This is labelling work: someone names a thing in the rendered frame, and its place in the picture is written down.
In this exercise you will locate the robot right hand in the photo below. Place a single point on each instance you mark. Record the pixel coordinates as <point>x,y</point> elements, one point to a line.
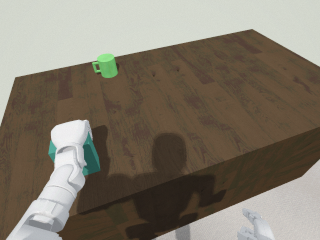
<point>261,227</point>

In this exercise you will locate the robot left hand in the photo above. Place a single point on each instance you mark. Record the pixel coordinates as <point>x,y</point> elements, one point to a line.
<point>71,132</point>

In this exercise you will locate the sponge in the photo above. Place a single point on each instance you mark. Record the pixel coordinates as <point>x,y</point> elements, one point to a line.
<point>90,156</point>

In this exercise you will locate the robot left upper arm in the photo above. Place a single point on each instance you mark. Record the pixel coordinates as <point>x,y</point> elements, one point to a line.
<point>27,232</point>

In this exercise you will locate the robot left forearm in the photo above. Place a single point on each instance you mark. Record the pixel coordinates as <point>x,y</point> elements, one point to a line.
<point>51,209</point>

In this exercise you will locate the table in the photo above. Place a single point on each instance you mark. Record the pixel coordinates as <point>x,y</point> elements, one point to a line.
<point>181,132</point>

